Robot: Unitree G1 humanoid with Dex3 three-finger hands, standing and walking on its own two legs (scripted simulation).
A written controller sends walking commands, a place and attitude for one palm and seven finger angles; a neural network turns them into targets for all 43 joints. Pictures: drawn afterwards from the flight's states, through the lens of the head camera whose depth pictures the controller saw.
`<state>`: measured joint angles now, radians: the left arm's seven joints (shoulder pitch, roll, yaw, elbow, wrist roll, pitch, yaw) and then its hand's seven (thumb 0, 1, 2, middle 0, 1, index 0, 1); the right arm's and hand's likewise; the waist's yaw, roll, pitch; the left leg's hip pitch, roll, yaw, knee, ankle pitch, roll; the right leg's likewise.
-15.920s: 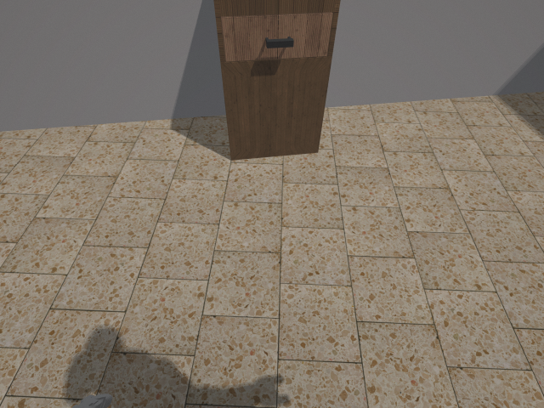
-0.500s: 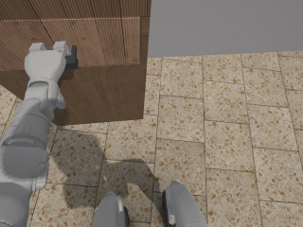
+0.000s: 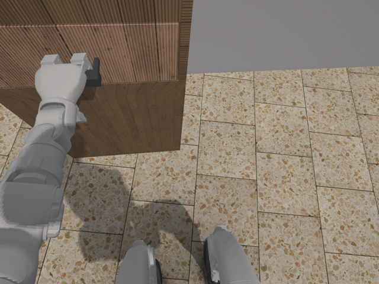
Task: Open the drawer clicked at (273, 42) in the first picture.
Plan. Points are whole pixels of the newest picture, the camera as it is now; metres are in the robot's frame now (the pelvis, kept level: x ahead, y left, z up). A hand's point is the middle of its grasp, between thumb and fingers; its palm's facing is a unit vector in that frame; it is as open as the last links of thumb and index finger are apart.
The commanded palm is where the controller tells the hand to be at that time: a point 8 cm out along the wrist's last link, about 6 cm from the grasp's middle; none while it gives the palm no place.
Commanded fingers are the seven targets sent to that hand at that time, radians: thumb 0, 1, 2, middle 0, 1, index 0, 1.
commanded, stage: close the thumb around the handle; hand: left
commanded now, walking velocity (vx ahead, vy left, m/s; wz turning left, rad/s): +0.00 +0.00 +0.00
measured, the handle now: (73, 70) +0.58 +0.21 +0.00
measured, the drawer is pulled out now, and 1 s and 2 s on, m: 0.00 0.03 0.15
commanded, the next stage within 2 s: pull the drawer open in 0.42 s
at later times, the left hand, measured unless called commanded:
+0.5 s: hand (74, 97) +0.52 +0.21 -0.02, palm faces -0.06 -0.02 -1.00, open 6.2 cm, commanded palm +0.51 +0.20 +0.03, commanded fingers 0.00 0.90 0.90 -0.40 -1.35 -0.40 -1.35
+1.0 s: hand (73, 110) +0.49 +0.21 -0.02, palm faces -0.06 -0.05 -1.00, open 6.2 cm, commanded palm +0.45 +0.21 +0.03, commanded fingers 0.00 0.90 0.90 -0.40 -1.35 -0.40 -1.35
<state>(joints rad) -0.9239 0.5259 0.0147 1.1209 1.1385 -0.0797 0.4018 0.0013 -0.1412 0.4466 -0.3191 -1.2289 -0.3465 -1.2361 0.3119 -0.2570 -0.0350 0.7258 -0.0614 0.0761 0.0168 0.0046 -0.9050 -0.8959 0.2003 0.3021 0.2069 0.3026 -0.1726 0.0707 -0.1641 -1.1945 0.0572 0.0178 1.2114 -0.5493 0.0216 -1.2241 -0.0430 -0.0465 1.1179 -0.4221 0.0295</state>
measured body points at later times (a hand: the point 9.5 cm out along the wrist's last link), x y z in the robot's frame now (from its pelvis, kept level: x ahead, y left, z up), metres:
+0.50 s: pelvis +0.00 +0.00 +0.00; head +0.17 +0.00 +0.42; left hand +0.52 +0.21 +0.04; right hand +0.00 -0.28 -0.12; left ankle +0.00 +0.10 -0.63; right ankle +0.04 -0.15 -0.63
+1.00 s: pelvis +0.02 +0.00 +0.02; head +0.17 -0.01 +0.44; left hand +0.49 +0.21 +0.03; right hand +0.03 -0.27 -0.12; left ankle +0.00 +0.10 -0.63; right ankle +0.04 -0.15 -0.63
